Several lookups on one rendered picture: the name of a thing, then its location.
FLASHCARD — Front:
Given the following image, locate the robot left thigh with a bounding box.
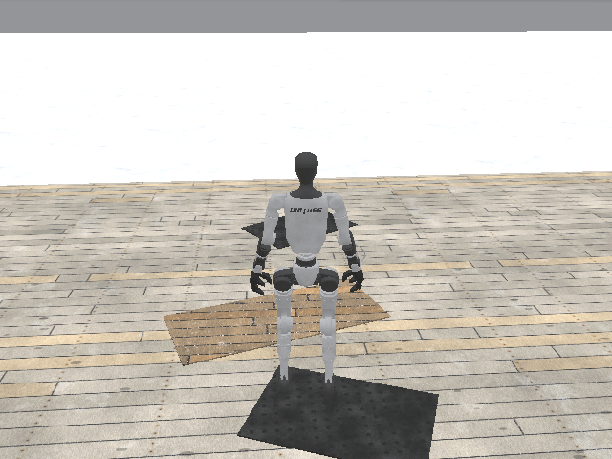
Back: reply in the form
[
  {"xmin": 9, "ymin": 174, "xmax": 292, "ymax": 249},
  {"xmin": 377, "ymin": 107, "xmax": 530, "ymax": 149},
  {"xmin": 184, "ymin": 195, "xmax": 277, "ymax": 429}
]
[{"xmin": 273, "ymin": 267, "xmax": 293, "ymax": 334}]

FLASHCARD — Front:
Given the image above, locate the robot right upper arm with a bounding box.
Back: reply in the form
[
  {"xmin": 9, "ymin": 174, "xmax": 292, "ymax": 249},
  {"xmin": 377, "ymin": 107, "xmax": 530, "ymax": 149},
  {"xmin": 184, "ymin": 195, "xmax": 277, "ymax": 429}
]
[{"xmin": 326, "ymin": 193, "xmax": 352, "ymax": 246}]

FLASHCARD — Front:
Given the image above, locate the right robot forearm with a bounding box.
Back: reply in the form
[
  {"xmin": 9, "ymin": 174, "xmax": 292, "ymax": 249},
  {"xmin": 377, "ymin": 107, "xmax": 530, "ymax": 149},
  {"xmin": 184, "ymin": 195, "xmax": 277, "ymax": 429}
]
[{"xmin": 342, "ymin": 230, "xmax": 361, "ymax": 272}]

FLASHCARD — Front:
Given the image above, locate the left robot forearm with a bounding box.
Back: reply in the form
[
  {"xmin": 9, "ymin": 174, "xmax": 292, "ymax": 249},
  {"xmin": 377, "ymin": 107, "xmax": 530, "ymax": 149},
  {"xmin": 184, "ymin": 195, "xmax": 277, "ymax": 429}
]
[{"xmin": 252, "ymin": 230, "xmax": 271, "ymax": 273}]

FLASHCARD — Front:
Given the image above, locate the robot right hand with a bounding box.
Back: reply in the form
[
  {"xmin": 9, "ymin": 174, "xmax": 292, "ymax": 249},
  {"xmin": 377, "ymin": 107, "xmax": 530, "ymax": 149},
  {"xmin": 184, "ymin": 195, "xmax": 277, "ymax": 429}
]
[{"xmin": 342, "ymin": 269, "xmax": 364, "ymax": 292}]

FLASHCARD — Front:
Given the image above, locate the robot left upper arm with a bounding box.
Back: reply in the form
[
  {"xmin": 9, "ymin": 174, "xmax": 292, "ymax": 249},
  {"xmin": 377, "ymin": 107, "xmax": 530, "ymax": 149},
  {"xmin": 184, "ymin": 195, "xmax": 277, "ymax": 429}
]
[{"xmin": 261, "ymin": 193, "xmax": 286, "ymax": 245}]

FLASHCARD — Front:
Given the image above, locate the robot head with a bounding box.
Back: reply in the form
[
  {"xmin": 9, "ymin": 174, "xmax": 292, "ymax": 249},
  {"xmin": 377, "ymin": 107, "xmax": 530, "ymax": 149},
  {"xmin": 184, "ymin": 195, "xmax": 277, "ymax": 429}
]
[{"xmin": 290, "ymin": 152, "xmax": 322, "ymax": 199}]

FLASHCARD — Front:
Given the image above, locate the robot left hand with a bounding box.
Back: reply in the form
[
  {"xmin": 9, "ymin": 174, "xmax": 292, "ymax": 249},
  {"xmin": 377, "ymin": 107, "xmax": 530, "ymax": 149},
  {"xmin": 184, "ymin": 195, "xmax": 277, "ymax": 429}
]
[{"xmin": 250, "ymin": 271, "xmax": 272, "ymax": 295}]

